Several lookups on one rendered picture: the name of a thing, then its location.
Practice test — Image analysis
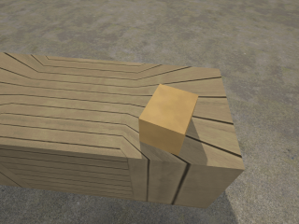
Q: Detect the pedestal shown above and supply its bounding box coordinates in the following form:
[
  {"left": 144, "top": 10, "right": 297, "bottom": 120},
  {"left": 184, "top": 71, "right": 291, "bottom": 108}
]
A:
[{"left": 0, "top": 52, "right": 245, "bottom": 209}]

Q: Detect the carton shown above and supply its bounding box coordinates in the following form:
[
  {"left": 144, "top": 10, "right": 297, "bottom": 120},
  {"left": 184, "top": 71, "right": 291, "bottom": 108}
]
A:
[{"left": 138, "top": 84, "right": 199, "bottom": 156}]

